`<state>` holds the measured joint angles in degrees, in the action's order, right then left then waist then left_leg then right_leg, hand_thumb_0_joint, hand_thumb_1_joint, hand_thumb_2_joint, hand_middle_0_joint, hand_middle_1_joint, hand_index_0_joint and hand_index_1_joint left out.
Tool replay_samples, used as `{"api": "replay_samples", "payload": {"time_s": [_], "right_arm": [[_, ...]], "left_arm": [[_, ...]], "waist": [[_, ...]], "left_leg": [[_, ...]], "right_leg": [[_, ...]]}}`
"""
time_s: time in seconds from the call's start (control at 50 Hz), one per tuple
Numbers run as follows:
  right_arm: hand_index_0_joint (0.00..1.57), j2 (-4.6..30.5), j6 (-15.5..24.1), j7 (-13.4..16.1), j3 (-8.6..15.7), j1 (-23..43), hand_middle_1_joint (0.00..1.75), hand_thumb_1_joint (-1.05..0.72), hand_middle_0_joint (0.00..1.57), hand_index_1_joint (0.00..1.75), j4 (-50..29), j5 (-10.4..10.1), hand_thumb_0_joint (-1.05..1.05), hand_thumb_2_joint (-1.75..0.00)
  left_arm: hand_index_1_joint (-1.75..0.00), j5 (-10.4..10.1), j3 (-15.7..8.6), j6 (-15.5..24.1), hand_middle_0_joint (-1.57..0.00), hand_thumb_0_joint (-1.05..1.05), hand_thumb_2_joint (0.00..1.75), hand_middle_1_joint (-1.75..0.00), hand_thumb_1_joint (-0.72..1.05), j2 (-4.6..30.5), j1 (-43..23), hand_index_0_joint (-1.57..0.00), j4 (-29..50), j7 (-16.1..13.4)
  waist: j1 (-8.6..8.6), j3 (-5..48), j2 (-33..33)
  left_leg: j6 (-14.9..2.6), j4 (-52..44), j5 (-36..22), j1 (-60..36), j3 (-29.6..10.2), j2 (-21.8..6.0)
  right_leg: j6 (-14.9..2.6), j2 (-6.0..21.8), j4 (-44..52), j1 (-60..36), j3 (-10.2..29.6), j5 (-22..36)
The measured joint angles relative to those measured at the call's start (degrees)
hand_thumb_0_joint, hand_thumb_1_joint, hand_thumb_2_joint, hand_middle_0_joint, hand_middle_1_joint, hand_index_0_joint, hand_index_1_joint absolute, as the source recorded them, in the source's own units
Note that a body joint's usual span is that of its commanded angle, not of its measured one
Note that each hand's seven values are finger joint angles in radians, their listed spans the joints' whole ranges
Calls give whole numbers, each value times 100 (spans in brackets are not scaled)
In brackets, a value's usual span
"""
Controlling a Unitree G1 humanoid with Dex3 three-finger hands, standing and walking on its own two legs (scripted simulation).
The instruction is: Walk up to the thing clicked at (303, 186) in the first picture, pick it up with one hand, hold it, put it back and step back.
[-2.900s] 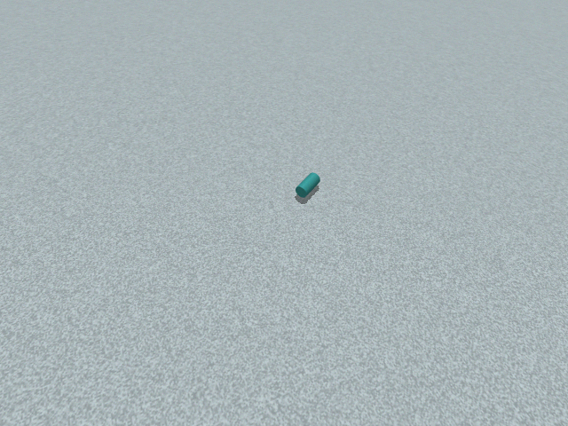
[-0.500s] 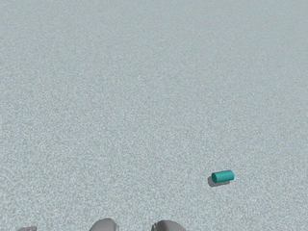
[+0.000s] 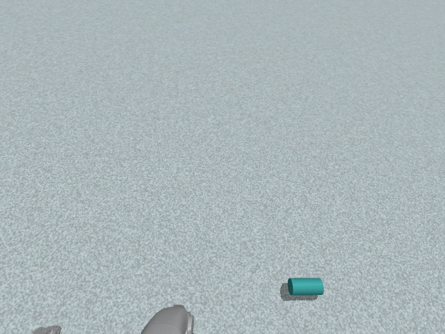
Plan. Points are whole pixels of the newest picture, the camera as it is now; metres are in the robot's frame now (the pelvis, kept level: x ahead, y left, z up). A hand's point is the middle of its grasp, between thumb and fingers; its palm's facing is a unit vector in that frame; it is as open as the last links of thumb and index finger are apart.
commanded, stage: walk up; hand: left
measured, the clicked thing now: (305, 286) +0.42 -0.39 -0.72
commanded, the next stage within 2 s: none
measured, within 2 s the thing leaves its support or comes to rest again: neither
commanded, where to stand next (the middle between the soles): +0.06 -0.68 m, yaw +8 degrees
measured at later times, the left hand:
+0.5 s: hand out of the picture +0.10 +0.06 -0.17, palm faces -0.02 -0.91 -0.41, open 7.4 cm
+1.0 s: hand out of the picture +0.11 -0.15 -0.17, palm faces -0.03 -0.93 -0.36, open 7.4 cm
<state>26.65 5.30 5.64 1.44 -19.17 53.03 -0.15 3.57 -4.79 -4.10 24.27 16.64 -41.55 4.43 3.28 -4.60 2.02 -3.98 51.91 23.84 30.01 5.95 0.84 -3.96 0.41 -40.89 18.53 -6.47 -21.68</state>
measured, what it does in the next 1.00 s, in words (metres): steps to the right: left foot, then right foot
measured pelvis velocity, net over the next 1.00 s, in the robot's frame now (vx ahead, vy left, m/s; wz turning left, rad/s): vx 0.01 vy -0.45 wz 0.06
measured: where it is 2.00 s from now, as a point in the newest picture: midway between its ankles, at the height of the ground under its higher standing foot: outside the picture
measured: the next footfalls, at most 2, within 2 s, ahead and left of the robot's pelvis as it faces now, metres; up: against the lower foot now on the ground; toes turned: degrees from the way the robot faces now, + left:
left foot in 0.06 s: +0.12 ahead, +0.04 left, +0.00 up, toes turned +5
right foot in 0.44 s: +0.09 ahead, -0.41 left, +0.00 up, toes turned +1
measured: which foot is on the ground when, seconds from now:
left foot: up 0.00-0.04, down 0.06-0.46, up 0.48-0.68, down 0.70-1.00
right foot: down 0.00-0.06, up 0.08-0.42, down 0.44-0.72, up 0.74-1.00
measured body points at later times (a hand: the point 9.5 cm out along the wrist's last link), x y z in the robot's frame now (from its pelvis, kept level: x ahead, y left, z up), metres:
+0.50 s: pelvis +0.01 -0.25 -0.04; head +0.03 -0.22 +0.41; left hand +0.10 +0.11 -0.14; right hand +0.05 -0.65 -0.09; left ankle +0.07 +0.00 -0.69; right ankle +0.05 -0.41 -0.72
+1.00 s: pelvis +0.01 -0.45 -0.02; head +0.05 -0.40 +0.42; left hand +0.11 -0.10 -0.14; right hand +0.05 -0.82 -0.07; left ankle +0.06 -0.25 -0.71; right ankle +0.06 -0.65 -0.66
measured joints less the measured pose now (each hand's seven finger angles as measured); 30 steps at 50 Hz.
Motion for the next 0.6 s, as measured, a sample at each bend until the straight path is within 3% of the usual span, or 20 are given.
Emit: {"api": "replay_samples", "payload": {"time_s": [0.06, 0.14, 0.22, 0.28, 0.36, 0.42, 0.44, 0.46, 0.5, 0.52, 0.6], "right_arm": [[21, -119, 98, -19, -51, -208, 30, -90, 21, 30, -204, 25, 0, -90], [22, -206, 28, 44, -77, -156, 30, -90, 21, 30, -433, 8, 0, -90], [22, -156, 5, 40, -18, -177, 30, -89, 22, 30, -525, 8, 0, -90], [22, -21, -4, -2, 39, -227, 30, -89, 22, 30, -538, 75, 0, -90], [22, 188, -36, -61, 119, -285, 30, -89, 22, 30, -509, 187, 0, -90], [22, 360, -107, -70, 178, -298, 30, -89, 22, 30, -439, 215, 0, -90], [22, 420, -151, -59, 195, -297, 30, -89, 22, 30, -391, 225, 0, -90], [22, 508, -216, -32, 228, -255, 30, -89, 22, 30, -301, 234, 0, -90], [21, 532, -416, 89, 312, -120, 30, -89, 21, 30, -38, 164, 0, -90], [21, 507, -474, 142, 342, -28, 30, -90, 21, 30, 80, 109, 0, -90], [21, 319, -334, 116, 246, 96, 30, -90, 21, 30, 244, -59, 1, -90]], "left_arm": [[-30, -20, 32, -96, -21, 1, 90, -30, 90, 126, 100, -20, 64, -5], [-30, -41, 66, -232, -20, 1, 90, -30, 90, 191, 31, -20, -8, -48], [-30, -57, 33, -236, -20, 1, 90, -30, 90, 295, -35, -20, -32, 39], [-30, -62, -28, -231, -21, 1, 90, -30, 90, 422, -107, -20, 7, 111], [-30, -69, -140, -269, -20, 1, 90, -30, 90, 626, -230, -20, 5, 177], [-30, -84, -223, -240, -20, 1, 90, -30, 90, 756, -264, -20, 10, 180], [-30, -84, -254, -195, -20, 1, 90, -30, 90, 786, -243, -20, 26, 174], [-30, -57, -285, -135, -20, 1, 90, -30, 90, 727, -249, -20, 24, 144], [-30, -14, -209, -52, -20, 0, 90, -30, 90, 553, -230, -20, -3, 73], [-30, -30, -143, -58, -20, 0, 90, -30, 90, 418, -235, -20, -63, 40], [-30, -15, 115, -94, -20, 1, 90, -30, 90, -8, -177, -20, -236, 15]], "waist": [[17, 4, 102], [-163, -185, 373], [-284, -176, 505], [-335, -156, 499], [-422, -68, 474], [-467, 15, 406], [-446, 52, 382], [-403, 14, 228], [-312, 11, 104], [-271, -7, 43], [-148, -13, -140]], "left_leg": [[-125, -1214, -868, -552, 36, 111], [-12, -950, -781, -541, -95, 17], [181, -974, -797, -594, -279, -264], [245, -783, -691, -497, -478, -553], [257, -483, -509, -235, -806, -917], [302, -261, -392, 1, -1099, -1201], [282, -139, -294, 92, -1206, -1279], [171, 110, 50, 194, -1436, -1367], [119, 1048, 715, 476, -1740, -1027], [122, 1452, 722, 557, -1704, -811], [129, 1569, 500, 464, -814, -328]], "right_leg": [[-80, -142, -329, 35, -172, -233], [248, -360, -2306, 803, 653, -688], [316, -117, -2934, 1285, 1250, -338], [394, 205, -2828, 1414, 1421, -210], [465, 528, -2169, 1314, 1315, -413], [431, 549, -1539, 1022, 1046, -533], [471, 507, -1199, 860, 966, -459], [624, 354, -1294, 871, 851, -442], [691, 244, -1586, 977, 726, -541], [661, 214, -1521, 919, 678, -508], [370, 80, -798, 536, 491, -169]]}}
